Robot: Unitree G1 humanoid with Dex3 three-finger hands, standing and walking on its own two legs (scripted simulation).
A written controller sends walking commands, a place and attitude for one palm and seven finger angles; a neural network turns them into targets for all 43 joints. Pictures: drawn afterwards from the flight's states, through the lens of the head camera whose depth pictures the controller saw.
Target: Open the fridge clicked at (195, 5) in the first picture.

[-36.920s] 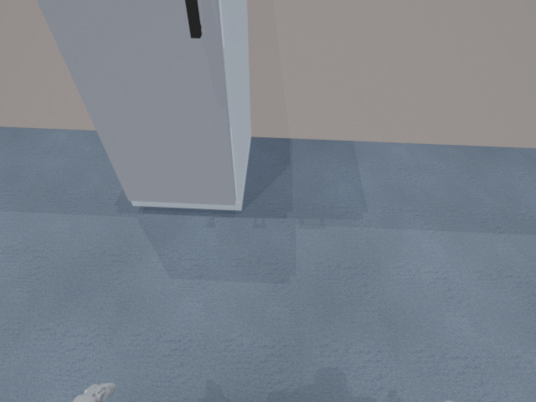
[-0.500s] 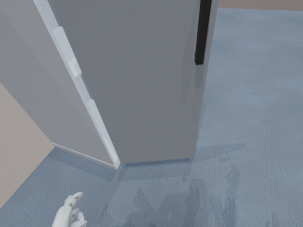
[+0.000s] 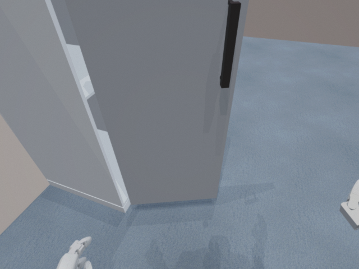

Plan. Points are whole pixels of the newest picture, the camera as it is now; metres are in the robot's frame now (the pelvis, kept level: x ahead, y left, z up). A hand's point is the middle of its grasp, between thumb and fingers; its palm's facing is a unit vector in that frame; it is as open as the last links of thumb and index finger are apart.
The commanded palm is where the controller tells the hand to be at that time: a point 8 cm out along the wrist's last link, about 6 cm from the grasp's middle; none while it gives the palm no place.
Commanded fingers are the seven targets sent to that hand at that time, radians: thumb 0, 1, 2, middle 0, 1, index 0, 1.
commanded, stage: stop stepping back and stand still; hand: right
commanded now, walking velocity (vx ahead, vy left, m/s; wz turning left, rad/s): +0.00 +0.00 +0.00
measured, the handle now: (227, 46) +0.69 -0.13 +0.23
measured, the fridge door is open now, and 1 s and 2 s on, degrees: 65 65 65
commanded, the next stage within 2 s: let the arm hang, fingers relaxed in 0.20 s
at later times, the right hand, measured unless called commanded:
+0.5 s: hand out of the picture +0.14 -0.24 -0.09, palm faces -0.02 +0.92 -0.38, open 7.4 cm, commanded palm none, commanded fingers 0.00 -0.90 -0.90 0.20 0.30 0.20 0.30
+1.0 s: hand out of the picture +0.01 -0.27 -0.15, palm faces +0.00 +0.94 -0.33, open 7.4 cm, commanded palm none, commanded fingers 0.00 -0.90 -0.90 0.20 0.30 0.20 0.30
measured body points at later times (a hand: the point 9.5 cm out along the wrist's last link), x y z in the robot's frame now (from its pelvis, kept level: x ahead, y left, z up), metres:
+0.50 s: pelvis -0.02 -0.02 -0.01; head -0.01 +0.02 +0.44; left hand +0.13 +0.25 -0.13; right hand +0.14 -0.29 -0.06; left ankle -0.03 +0.09 -0.73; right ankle +0.05 -0.12 -0.73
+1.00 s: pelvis -0.01 -0.02 +0.01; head +0.01 -0.02 +0.46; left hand +0.03 +0.25 -0.14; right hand +0.01 -0.32 -0.13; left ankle -0.03 +0.09 -0.73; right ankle +0.05 -0.12 -0.73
